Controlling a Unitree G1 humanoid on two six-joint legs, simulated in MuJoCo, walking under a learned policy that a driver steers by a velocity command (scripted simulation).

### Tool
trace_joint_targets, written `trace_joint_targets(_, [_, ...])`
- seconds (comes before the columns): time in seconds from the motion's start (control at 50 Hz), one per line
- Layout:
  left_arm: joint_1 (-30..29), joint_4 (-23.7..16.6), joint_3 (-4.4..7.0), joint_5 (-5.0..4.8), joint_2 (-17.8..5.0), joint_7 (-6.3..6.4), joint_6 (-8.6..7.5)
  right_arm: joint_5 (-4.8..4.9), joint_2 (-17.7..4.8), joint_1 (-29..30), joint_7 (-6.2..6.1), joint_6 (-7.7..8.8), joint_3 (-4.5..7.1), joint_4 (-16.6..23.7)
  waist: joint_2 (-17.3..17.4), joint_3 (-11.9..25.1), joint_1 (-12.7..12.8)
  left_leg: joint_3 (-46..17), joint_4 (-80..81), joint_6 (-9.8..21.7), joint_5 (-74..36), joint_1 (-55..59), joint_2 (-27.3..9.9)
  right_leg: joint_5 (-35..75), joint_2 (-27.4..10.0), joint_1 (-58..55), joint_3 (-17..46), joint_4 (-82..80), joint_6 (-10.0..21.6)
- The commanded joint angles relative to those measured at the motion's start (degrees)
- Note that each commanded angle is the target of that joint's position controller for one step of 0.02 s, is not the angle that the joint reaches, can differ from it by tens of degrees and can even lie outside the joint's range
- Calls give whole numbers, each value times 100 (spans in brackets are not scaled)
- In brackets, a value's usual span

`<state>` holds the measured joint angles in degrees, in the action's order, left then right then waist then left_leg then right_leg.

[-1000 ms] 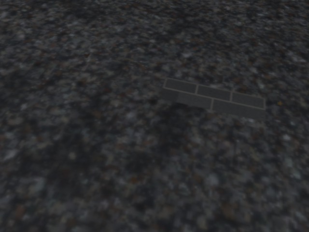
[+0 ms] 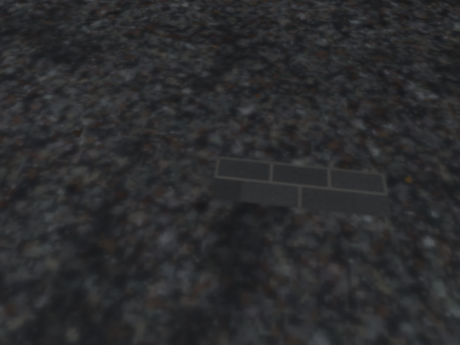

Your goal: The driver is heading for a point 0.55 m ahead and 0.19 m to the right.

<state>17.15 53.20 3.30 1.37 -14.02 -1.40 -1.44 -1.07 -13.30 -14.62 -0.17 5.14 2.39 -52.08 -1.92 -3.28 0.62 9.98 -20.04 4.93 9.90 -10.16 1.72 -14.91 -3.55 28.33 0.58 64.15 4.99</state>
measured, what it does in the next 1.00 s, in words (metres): walks ahead, turning right: right foot, then left foot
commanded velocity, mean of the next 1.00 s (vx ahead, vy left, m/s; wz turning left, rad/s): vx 0.41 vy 0.00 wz -0.45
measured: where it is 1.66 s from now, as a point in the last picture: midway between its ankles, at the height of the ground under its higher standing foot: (283, 327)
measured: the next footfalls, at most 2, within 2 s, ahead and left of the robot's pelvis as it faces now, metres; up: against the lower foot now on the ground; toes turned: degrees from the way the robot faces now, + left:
right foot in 0.36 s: +0.32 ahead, -0.12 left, +0.00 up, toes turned -17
left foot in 0.86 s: +0.65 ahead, -0.08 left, +0.00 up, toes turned -26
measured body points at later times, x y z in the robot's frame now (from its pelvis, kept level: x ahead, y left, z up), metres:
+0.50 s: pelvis +0.26 -0.06 -0.01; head +0.30 -0.07 +0.44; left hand +0.43 +0.18 -0.14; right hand +0.26 -0.33 -0.15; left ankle +0.22 +0.10 -0.64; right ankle +0.29 -0.10 -0.74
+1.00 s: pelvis +0.49 -0.09 -0.01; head +0.54 -0.10 +0.44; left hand +0.65 +0.13 -0.16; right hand +0.50 -0.37 -0.13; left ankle +0.62 -0.06 -0.74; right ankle +0.35 -0.15 -0.66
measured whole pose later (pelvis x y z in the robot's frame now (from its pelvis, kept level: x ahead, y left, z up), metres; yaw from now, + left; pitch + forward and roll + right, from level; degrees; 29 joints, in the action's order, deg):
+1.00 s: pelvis +0.49 -0.09 -0.01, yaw -28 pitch +0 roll -1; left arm 16.1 51.0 3.3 1.0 -15.3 0.9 -0.8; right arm -0.6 -12.5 -8.0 -0.4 3.2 0.6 -46.4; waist -1.6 -5.8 1.6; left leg 3.4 -26.6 3.5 5.3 -21.0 1.3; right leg -27.2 6.2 19.3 5.7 63.3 1.3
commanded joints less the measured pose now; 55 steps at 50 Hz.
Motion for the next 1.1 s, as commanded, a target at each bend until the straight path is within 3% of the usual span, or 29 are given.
trace_joint_targets(0.02, [124, -254, 50, 33, -106, -88, 101, 31, -507, -247, -32, 169, 107, 148, 581, -41, 73, -999, 1412, 346, -472, 148, -1644, 565, -307, 680, 125, 12, -74])
trace_joint_targets(0.14, [-1111, -693, -31, 26, 6, -195, 68, 14, -492, -676, -72, 158, 83, -62, 494, -300, -128, -96, 1326, 242, -1475, 491, -1465, 1654, -191, 985, -300, -1640, -167])
trace_joint_targets(0.24, [-1801, -1020, -75, 69, -22, -249, 50, -12, -638, -1150, -160, 57, 113, -286, 516, -337, -306, 315, 884, 184, -2855, 1450, -1692, 1262, 39, 835, -807, -2599, 99])
trace_joint_targets(0.3, [-1403, -962, 3, 85, -168, -191, 69, -34, -862, -1051, -220, -49, 170, -297, 761, 23, -28, 564, -201, 138, -5253, 1814, -1761, 346, 551, 36, -1104, -2766, 440])
trace_joint_targets(0.32, [-973, -849, 61, 81, -266, -162, 55, -42, -958, -1006, -220, -108, 200, -282, 797, 276, 166, 591, -940, 155, -5654, 1823, -1778, 49, 749, -437, -1127, -2867, 585])
trace_joint_targets(0.34, [-347, -665, 150, 93, -414, -120, 9, -32, -1025, -977, -200, -164, 224, -242, 750, 641, 420, 597, -1970, 128, -5324, 1569, -1775, -30, 917, -1222, -1045, -3183, 740])
trace_joint_targets(0.36, [552, -398, 302, 165, -741, -38, -33, -13, -1011, -841, -165, -179, 225, -120, 370, 1101, 874, 644, -3531, -56, -3986, 577, -1643, -92, 617, -2594, -390, -3688, 997])
trace_joint_targets(0.38, [602, -440, 479, 195, -1439, 44, -18, 62, -284, -1043, -50, -134, 84, 276, -938, 1574, 504, 515, -5668, -396, 1077, -2033, -704, -182, -1217, -4509, 2433, -3820, 1810])
trace_joint_targets(0.4, [713, -525, 503, 2, -1546, 51, 64, 42, -707, -321, -3, -47, 171, 579, -453, 1835, 688, -793, -6546, -494, 2029, -3092, -22, -183, -1648, -4712, 4338, -4757, 2161])
trace_joint_targets(0.42, [430, -472, 458, -40, -1392, 108, 93, 55, -696, 169, 30, 41, 152, 743, -47, 965, 587, -1151, -6291, -422, 1384, -3595, -466, 240, -1532, -4169, 3309, -4901, 1931])
trace_joint_targets(0.44, [160, -468, 383, -80, -1073, 127, 66, 81, -667, 81, 29, 110, 126, 708, 250, 537, 329, -1143, -5695, -397, 930, -3303, -675, 901, -1323, -3418, 2708, -4971, 1670])
trace_joint_targets(0.46, [-119, -496, 326, -83, -860, 142, 19, 37, -659, -32, 11, 83, 141, 611, 458, 262, 57, -1156, -5221, -426, 809, -2920, -818, 1571, -993, -2820, 2173, -5023, 1417])
trace_joint_targets(0.48, [-272, -513, 271, -126, -708, 165, -34, -79, -634, -156, 12, -27, 137, 603, 418, 246, -132, -1177, -4946, -513, 780, -2535, -871, 2018, -737, -2429, 1796, -5077, 1309])
trace_joint_targets(0.52, [-207, -510, 237, -160, -700, 145, -170, -180, -534, -248, 52, -233, 126, 610, 326, 356, -253, -1123, -4586, -655, 781, -2237, -860, 2580, -495, -2159, 1499, -5103, 1268])
trace_joint_targets(0.58, [128, -451, 282, -149, -921, 122, -237, -170, -464, 274, 94, -344, 97, 840, 146, 212, -149, -986, -3897, -805, 275, -2499, -839, 2539, -292, -1963, 1360, -5233, 1161])
trace_joint_targets(0.64, [505, -411, 277, -139, -917, 111, -215, -140, -504, 1032, 108, -353, 78, 1110, -40, 76, 131, -974, -3052, -846, -380, -2849, -765, 2384, -196, -2176, 1456, -5235, 975])
trace_joint_targets(0.7, [763, -337, 241, -130, -876, 154, -188, -90, -434, 1368, 118, -304, 14, 1221, -132, 103, 279, -836, -2279, -743, -820, -2650, -526, 4105, -105, -2488, 1128, -4793, 696])
trace_joint_targets(0.76, [931, -277, 182, -77, -787, 213, -144, -39, -412, 1548, 94, -225, -39, 1270, -278, 236, 415, -721, -1639, -546, -1032, -2136, -221, 4732, -66, -2713, 1035, -4414, 446])
trace_joint_targets(0.8, [764, -314, 174, -33, -834, 262, -146, -58, -588, 1136, 57, -163, 3, 1142, -392, 329, 214, -836, -1227, -347, -849, -1505, -88, 4949, -146, -2796, 1192, -4027, 291])
trace_joint_targets(0.84, [430, -368, 203, -86, -996, 281, -200, -91, -807, 118, -21, -44, 85, 805, -268, 615, -335, -867, -428, -122, -1321, -430, -23, 5157, -10, -2839, 1189, -2962, 112])
trace_joint_targets(0.86, [408, -477, 164, -157, -874, 261, -254, -140, -1006, -468, -68, 64, 119, 673, 81, 1052, -538, -1336, -414, 26, -3096, 738, -688, 3847, 281, -2255, 1095, -1956, 2])
trace_joint_targets(0.88, [1228, -529, 69, -304, -343, 290, -250, -188, -1436, -727, -61, 69, 181, 751, 1379, 1927, -223, -2947, -1139, 838, -6699, 2278, -2520, -705, 1055, -1079, 627, -59, -177])
trace_joint_targets(0.9, [1734, -350, 116, -299, -599, 347, -165, 44, -1318, -744, -6, -67, 207, 742, 1539, 2670, -149, -4041, -878, 1518, -6923, 2488, -2985, -2206, 1361, -540, 639, 871, -223])
trace_joint_targets(0.92, [1457, -181, 150, -117, -789, 350, -67, 128, -930, -309, 18, -125, 121, 842, 670, 2064, -74, -3617, -536, 1438, -5543, 1706, -2650, -1733, 1085, -413, 875, 1120, -281])
trace_joint_targets(0.94, [949, -247, 130, -26, -732, 303, -19, 118, -535, 153, 6, -152, -1, 890, 383, 1354, -41, -3006, -264, 1187, -4438, 998, -2234, -1461, 893, -316, 814, 826, -338])
trace_joint_targets(0.96, [680, -286, 102, -20, -610, 255, 40, 75, -316, 343, -24, -164, -95, 849, 397, 937, 24, -2535, 7, 942, -3946, 457, -1917, -1315, 716, -399, 795, 395, -395])
trace_joint_targets(1.0, [750, -197, 52, 34, -428, 176, 220, 31, -393, 400, -57, -181, -114, 701, 769, 724, 176, -1897, 302, 687, -3454, -335, -1480, -1010, 672, -1064, 536, -220, -503])
trace_joint_targets(1.04, [813, -113, -4, -8, -302, 180, 317, -21, -475, 415, -43, -168, -113, 594, 855, 808, 270, -1625, 369, 634, -3061, -574, -1319, -1000, 678, -1430, 358, -927, -550])
trace_joint_targets(1.1, [440, -71, -77, 8, -260, 233, 414, -33, -625, 307, -39, -235, -80, 457, 1040, 767, 124, -1720, 558, 629, -1273, -644, -1282, -958, 542, -1577, 132, -1975, -531])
